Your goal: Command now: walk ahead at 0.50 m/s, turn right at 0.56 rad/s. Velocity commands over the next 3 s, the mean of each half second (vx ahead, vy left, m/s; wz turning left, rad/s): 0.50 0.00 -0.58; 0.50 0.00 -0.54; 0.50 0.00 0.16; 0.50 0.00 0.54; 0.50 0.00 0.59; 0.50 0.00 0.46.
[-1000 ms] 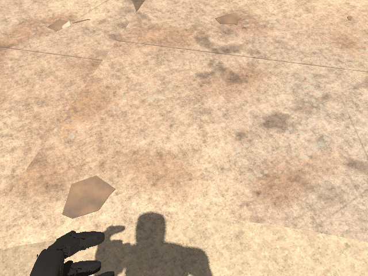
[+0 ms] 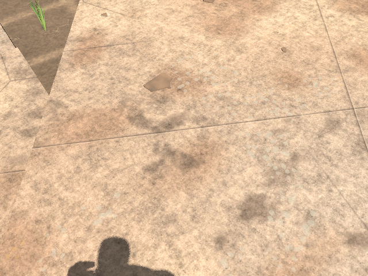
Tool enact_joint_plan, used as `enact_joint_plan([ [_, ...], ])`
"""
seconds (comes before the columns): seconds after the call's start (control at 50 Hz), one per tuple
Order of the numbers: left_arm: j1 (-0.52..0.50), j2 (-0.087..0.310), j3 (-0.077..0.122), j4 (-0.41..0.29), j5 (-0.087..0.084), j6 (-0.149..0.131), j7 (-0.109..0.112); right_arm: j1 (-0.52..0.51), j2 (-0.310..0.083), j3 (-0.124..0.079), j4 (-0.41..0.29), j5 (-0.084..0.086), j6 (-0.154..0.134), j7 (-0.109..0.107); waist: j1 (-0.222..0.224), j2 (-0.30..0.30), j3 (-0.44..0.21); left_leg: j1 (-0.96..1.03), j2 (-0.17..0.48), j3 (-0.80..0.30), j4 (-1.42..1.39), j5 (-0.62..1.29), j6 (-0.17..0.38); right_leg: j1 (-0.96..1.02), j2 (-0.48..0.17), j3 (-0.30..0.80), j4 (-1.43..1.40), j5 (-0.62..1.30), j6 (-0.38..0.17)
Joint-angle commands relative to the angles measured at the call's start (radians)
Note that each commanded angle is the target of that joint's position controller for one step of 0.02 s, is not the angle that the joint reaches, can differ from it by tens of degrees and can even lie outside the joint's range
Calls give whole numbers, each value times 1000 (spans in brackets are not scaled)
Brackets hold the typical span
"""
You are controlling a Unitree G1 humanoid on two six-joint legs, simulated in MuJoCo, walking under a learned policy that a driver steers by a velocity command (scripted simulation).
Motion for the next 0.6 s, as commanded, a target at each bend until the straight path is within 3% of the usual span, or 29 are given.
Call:
enact_joint_plan([
  [0.02, -55, 86, 25, -100, 2, -8, -12, -33, -208, -51, -52, 18, 10, -6, 46, 103, 28, 19, 299, -69, 38, 644, 151, 31, 44, -60, -35, -112, -49],
  [0.04, 8, 110, 40, -91, 2, -5, -10, -43, -221, -55, -57, 23, 18, -8, 88, 117, -20, 20, 290, -50, 149, 811, 138, 129, 86, -92, -39, -155, -72],
  [0.06, 150, 149, 66, -55, -3, -3, -5, -62, -219, -53, -62, 28, 27, -9, 173, 102, -93, -25, 255, -17, 343, 899, 113, 320, 142, -121, -98, -120, -104],
  [0.08, 332, 225, 106, -1, -6, 4, 13, -45, -184, -39, -72, 12, 25, -12, 247, 42, -189, -218, 212, -7, 621, 741, 66, 625, 141, -45, -120, -88, -146],
  [0.1, 332, 354, 127, 2, -16, 4, 28, 24, -37, 6, -128, -37, 7, -5, 147, -251, -227, -673, 41, -38, 993, -135, -5, 926, -120, 473, -200, -190, -299],
  [0.12, 340, 317, 106, -48, -4, -19, 19, -24, -72, 12, -152, -5, -36, 6, 176, -177, -409, -818, -44, -312, 1162, -311, -4, 1026, -239, 876, -387, -368, -405],
  [0.14, 315, 240, 84, -37, 5, -37, 11, -137, -141, -5, -182, 37, -60, 14, 205, -84, -287, -922, 7, -350, 1168, -214, 21, 974, -222, 758, -423, -307, -343],
  [0.16, 273, 208, 74, -36, 2, -48, 12, -153, -132, 1, -187, 33, -73, 13, 172, -47, -198, -911, 51, -346, 1092, -124, 43, 848, -181, 621, -408, -222, -306],
  [0.18, 195, 173, 63, -48, 2, -50, 14, -147, -132, -3, -171, 5, -75, 4, 125, 12, -142, -838, 89, -350, 1002, -60, 43, 705, -138, 515, -402, -117, -270],
  [0.2, 145, 142, 51, -66, 11, -50, 18, -128, -146, -12, -163, -11, -66, 1, 87, 1, -120, -758, 111, -358, 938, -19, 40, 603, -106, 444, -417, -20, -255],
  [0.22, 127, 138, 48, -78, 18, -51, 21, -117, -146, -15, -163, -14, -53, 5, 69, -11, -111, -710, 115, -358, 904, 4, 33, 544, -91, 421, -439, 26, -255],
  [0.3, 173, 178, 60, -63, 7, -56, 46, -180, -92, -2, -193, -28, -23, 3, 74, 10, -63, -705, 86, -326, 697, 134, -23, 445, -48, 317, -473, 142, -254],
  [0.38, 227, 182, 61, -43, 1, -45, 63, -319, -59, 14, -232, -19, -28, 15, 129, -36, -27, -644, 29, -321, 405, 374, -35, 402, 11, 270, -461, 23, -193],
  [0.44, 273, 186, 63, -21, -5, -39, 64, -387, -70, 13, -260, -6, -38, 28, 156, -49, -15, -600, 2, -328, 309, 414, -24, 421, -7, 318, -429, -27, -177],
  [0.52, 281, 178, 63, -11, -5, -24, 71, -372, -111, -3, -270, -2, -56, 39, 136, -81, -24, -550, -14, -349, 234, 286, 14, 522, -42, 424, -317, -17, -156],
  [0.56, 252, 157, 56, -20, -3, -18, 71, -240, -138, -23, -239, -5, -65, 32, 63, -100, -75, -364, -22, -319, 175, 261, 56, 510, 0, 424, -206, 77, -123],
  [0.58, 237, 108, 37, -37, 6, -20, 66, -109, -177, -38, -223, -22, -70, 25, 0, -58, -192, -129, 82, -401, 203, 254, 112, 426, 53, 370, 0, 56, -88],
  [0.6, 329, 45, 18, -60, 3, -27, 67, 32, -259, -58, -209, -40, -64, 17, 1, 153, -354, 241, 310, -736, 191, 156, 238, 134, 183, 236, 340, -238, -12],
])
